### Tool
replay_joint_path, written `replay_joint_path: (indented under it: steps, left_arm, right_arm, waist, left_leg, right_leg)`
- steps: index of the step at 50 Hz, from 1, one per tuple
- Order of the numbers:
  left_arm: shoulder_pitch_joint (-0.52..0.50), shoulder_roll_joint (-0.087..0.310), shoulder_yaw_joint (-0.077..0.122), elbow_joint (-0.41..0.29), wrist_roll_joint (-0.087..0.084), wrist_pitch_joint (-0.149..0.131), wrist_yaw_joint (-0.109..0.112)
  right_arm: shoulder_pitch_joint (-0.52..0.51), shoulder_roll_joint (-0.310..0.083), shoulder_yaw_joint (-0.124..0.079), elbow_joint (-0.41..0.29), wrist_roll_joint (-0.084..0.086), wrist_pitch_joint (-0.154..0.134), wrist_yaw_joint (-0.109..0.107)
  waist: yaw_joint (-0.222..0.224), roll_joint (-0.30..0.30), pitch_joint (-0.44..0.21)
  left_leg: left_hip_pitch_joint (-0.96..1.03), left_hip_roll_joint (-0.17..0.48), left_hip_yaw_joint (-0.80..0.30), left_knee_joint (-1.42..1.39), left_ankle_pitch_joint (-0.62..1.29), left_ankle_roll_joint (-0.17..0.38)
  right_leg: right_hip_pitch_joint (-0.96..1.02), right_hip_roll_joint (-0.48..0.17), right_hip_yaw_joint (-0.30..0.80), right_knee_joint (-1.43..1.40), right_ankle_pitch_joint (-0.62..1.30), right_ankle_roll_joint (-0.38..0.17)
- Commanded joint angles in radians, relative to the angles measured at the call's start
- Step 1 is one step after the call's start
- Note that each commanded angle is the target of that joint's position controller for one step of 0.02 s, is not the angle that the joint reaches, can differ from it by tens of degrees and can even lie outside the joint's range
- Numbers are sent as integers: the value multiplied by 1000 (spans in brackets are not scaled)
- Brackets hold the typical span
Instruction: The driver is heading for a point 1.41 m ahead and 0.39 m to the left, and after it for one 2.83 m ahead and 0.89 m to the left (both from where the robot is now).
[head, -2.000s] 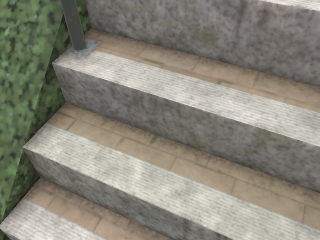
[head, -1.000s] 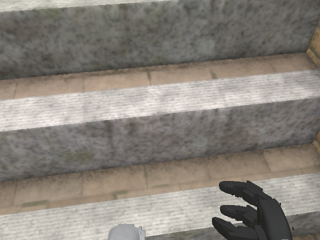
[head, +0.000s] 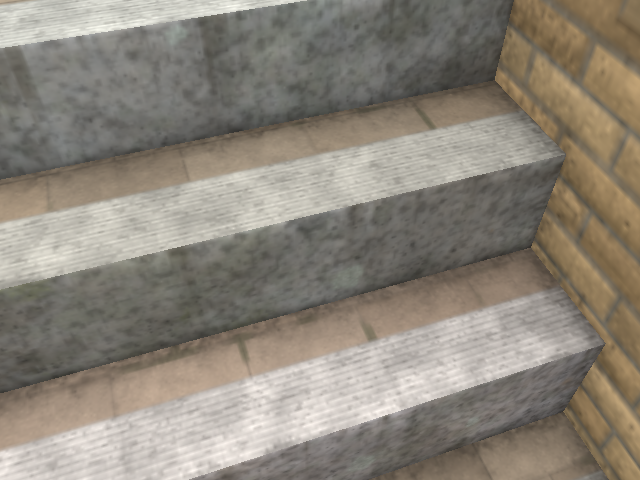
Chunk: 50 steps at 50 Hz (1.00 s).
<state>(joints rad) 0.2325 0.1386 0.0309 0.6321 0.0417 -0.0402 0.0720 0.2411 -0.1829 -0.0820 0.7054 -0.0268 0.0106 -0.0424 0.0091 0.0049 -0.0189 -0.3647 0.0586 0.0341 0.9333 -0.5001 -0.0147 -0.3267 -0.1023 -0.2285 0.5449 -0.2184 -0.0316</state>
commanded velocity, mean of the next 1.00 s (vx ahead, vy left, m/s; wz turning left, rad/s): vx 0.00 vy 0.00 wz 0.42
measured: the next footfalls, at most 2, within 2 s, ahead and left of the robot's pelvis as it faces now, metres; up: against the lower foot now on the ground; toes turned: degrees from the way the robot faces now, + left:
left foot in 0.06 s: +0.01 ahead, +0.13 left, +0.00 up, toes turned +6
right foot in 0.42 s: +0.09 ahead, -0.07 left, +0.00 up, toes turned +13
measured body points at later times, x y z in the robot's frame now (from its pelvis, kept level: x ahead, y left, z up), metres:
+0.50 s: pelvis -0.01 -0.01 -0.02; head +0.03 -0.02 +0.43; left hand +0.10 +0.26 -0.09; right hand +0.22 -0.20 -0.12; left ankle -0.08 +0.11 -0.66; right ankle +0.05 -0.08 -0.73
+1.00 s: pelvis -0.02 +0.00 +0.00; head -0.02 +0.01 +0.45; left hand -0.04 +0.25 -0.14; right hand +0.18 -0.14 -0.12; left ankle -0.04 +0.09 -0.73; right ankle +0.00 -0.13 -0.68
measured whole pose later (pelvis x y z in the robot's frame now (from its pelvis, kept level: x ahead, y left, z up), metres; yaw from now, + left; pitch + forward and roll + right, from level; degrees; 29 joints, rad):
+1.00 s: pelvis -0.02 +0.00 +0.00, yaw +25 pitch +1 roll +1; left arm 0.30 0.16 0.06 0.78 0.01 0.01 0.02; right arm 0.27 -0.10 -0.01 0.73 -0.03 -0.03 -0.05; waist 0.00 -0.04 -0.05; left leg -0.31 -0.03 0.06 0.55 -0.27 0.06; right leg -0.43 -0.07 -0.02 1.01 -0.38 -0.01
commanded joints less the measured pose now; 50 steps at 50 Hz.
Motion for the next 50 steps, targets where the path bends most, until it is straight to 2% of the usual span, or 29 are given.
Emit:
replay_joint_path:
  steps: [1,3,4,5,7,10,13,15,17,20,21,22,23,24,25,26,27,29,32,34,37,39,41,42,43,45,47,48,50]
  left_arm:
    - [8,142,59,-52,-21,10,8]
    - [-30,129,68,-37,-20,14,-24]
    - [-49,77,53,-74,-20,19,-42]
    - [-112,71,46,-119,-27,29,-47]
    - [-114,78,49,-92,-7,33,-43]
    - [-111,113,37,-92,9,27,-64]
    - [-142,87,9,-121,-3,38,-53]
    - [-103,90,4,-113,-26,35,-48]
    - [-44,111,12,-106,-25,30,-23]
    - [9,69,-2,-100,-46,11,-12]
    - [1,95,3,-109,-36,8,-7]
    - [32,171,15,-127,-24,12,-6]
    - [19,226,35,-166,-3,11,-8]
    - [-26,198,33,-190,5,8,-6]
    - [-79,149,16,-184,1,11,-1]
    - [-112,131,10,-171,-1,2,8]
    - [-91,156,16,-125,-2,-1,15]
    - [-71,124,4,-109,-11,-15,14]
    - [-23,135,11,-78,-16,-31,15]
    - [-20,138,22,-68,-11,-13,18]
    - [33,155,44,-56,4,13,14]
    - [-20,156,46,-52,-12,3,3]
    - [-22,114,38,-21,-15,-1,-28]
    - [-9,62,28,-19,-22,-1,-42]
    - [69,50,21,1,-49,15,-45]
    - [27,97,47,30,-46,24,-44]
    - [41,92,53,69,-28,32,-42]
    - [56,76,44,81,-19,35,-49]
    - [72,54,34,107,-31,33,-57]
  right_arm:
    - [74,-35,0,-48,-20,-12,-9]
    - [90,-67,-4,-37,-23,-31,-16]
    - [117,-153,-23,-61,-25,-39,-21]
    - [101,-224,-47,-114,-20,-37,-32]
    - [-19,-195,-39,-137,-9,-26,-28]
    - [-97,-145,-16,-141,8,-19,-32]
    - [-23,-148,-16,-116,-3,-9,-50]
    - [-45,-157,-14,-130,-14,-5,-52]
    - [-86,-150,-18,-149,-10,-15,-37]
    - [-134,-136,-17,-153,4,-8,-11]
    - [-118,-101,-12,-146,17,-15,7]
    - [-63,-41,-5,-140,20,-24,21]
    - [-23,-103,-17,-143,7,-24,11]
    - [-42,-119,-30,-134,-14,-25,7]
    - [-113,-114,-29,-136,-30,-20,13]
    - [-127,-105,-24,-140,-39,-13,21]
    - [-130,-68,-7,-164,-37,-1,23]
    - [-116,-76,2,-149,-24,11,34]
    - [-138,-43,23,-152,-10,12,43]
    - [-113,-23,28,-136,-10,15,38]
    - [-80,-36,31,-97,11,17,27]
    - [-5,-25,23,-75,-5,5,10]
    - [-3,-18,29,-69,-7,-21,8]
    - [26,-58,25,-76,-17,-43,8]
    - [32,-51,34,-90,-25,-46,-4]
    - [-43,-15,41,-83,-13,-49,-9]
    - [-56,-7,49,-71,-5,-64,-8]
    - [-21,-39,44,-48,-1,-64,-9]
    - [28,-39,43,-22,-7,-67,-11]
  waist:
    - [-17,-192,-34]
    - [-54,3,-34]
    - [-66,213,-51]
    - [-132,329,-82]
    - [-66,186,36]
    - [-24,73,54]
    - [-65,96,8]
    - [-42,166,-41]
    - [-23,223,-81]
    - [24,107,-86]
    - [23,1,-69]
    - [19,-241,-130]
    - [48,-314,-274]
    - [31,-194,-281]
    - [7,-91,-186]
    - [-22,-67,-64]
    - [-46,-105,19]
    - [-35,-16,23]
    - [9,-74,-20]
    - [13,-169,-58]
    - [60,-186,-97]
    - [5,-188,-96]
    - [-22,-55,-38]
    - [-32,98,-61]
    - [-45,269,-155]
    - [-20,205,-16]
    - [-4,127,32]
    - [7,28,46]
    - [-11,50,38]
  left_leg:
    - [35,-14,69,-247,91,51]
    - [159,22,-54,-417,354,85]
    - [279,188,-343,-483,592,141]
    - [222,317,-629,-629,584,294]
    - [72,238,-496,-633,297,336]
    - [68,79,-291,-482,430,265]
    - [166,104,-363,-473,563,245]
    - [141,114,-365,-480,603,228]
    - [116,152,-429,-429,787,251]
    - [-8,64,-368,-343,763,178]
    - [-120,16,-320,-219,599,136]
    - [-317,-94,-199,64,102,69]
    - [-341,-148,-103,418,-110,2]
    - [-360,-120,-142,663,-39,-25]
    - [-415,-102,-173,761,81,-36]
    - [-458,-88,-160,761,165,-47]
    - [-469,-93,-150,750,264,-48]
    - [-452,-101,-143,645,312,-56]
    - [-453,-96,-128,390,237,-54]
    - [-349,-82,-43,203,159,-39]
    - [-100,-88,68,-124,-18,14]
    - [74,-53,74,-217,214,63]
    - [139,-26,-6,-421,288,85]
    - [265,124,-224,-498,429,108]
    - [163,290,-459,-633,304,252]
    - [-56,278,-491,-766,-109,324]
    - [-47,221,-373,-714,114,299]
    - [24,155,-283,-672,189,254]
    - [114,122,-223,-626,344,221]
  right_leg:
    - [90,-222,169,-82,169,-157]
    - [-78,-146,87,138,31,-40]
    - [-304,-58,48,363,-218,32]
    - [-379,33,166,557,-300,71]
    - [-425,24,255,856,-145,101]
    - [-442,73,177,799,1,75]
    - [-440,114,158,615,-82,42]
    - [-292,109,221,419,-187,13]
    - [-200,103,232,378,-151,-21]
    - [52,124,180,28,16,-34]
    - [164,51,253,-36,98,-42]
    - [345,-173,484,-69,575,-92]
    - [311,-357,681,-111,712,-230]
    - [230,-354,714,-155,487,-276]
    - [161,-258,625,-179,141,-241]
    - [85,-191,519,-180,4,-192]
    - [9,-140,440,-164,-47,-213]
    - [26,-126,389,-167,-82,-208]
    - [173,-145,397,-181,-78,-226]
    - [193,-125,332,-167,-27,-220]
    - [134,-131,287,-172,39,-211]
    - [5,-179,320,-106,117,-194]
    - [-86,-110,253,15,18,-118]
    - [-229,-61,201,222,-104,-64]
    - [-169,-13,204,285,-199,-1]
    - [-132,-8,245,502,-133,20]
    - [-166,9,255,636,-170,36]
    - [-197,28,241,558,-173,35]
    - [-175,49,216,375,-198,16]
